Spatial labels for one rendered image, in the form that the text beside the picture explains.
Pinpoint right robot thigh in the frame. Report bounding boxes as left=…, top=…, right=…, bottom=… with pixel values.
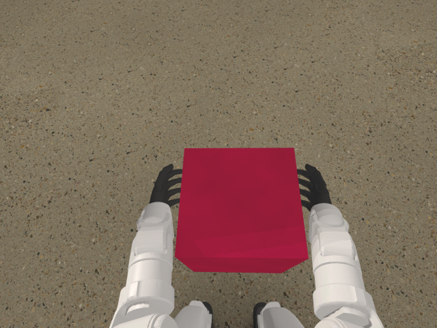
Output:
left=257, top=307, right=304, bottom=328

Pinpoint robot thigh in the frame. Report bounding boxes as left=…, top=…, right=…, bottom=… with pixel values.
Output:
left=174, top=305, right=212, bottom=328
left=257, top=307, right=304, bottom=328

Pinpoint right robot forearm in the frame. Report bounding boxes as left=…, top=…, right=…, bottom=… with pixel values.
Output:
left=308, top=203, right=384, bottom=328

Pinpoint carton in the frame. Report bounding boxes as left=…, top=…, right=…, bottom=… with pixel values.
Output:
left=175, top=148, right=309, bottom=273

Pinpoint left robot thigh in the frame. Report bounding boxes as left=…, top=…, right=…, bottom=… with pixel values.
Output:
left=174, top=305, right=212, bottom=328

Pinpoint left robot hand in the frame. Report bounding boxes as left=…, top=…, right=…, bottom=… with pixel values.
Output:
left=150, top=164, right=182, bottom=208

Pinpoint right robot hand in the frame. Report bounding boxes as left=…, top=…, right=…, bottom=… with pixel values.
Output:
left=297, top=164, right=332, bottom=212

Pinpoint left robot forearm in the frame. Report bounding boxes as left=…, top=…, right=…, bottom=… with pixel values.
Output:
left=109, top=202, right=175, bottom=328

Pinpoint robot left upper arm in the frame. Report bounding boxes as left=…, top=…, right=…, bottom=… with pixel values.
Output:
left=113, top=313, right=178, bottom=328

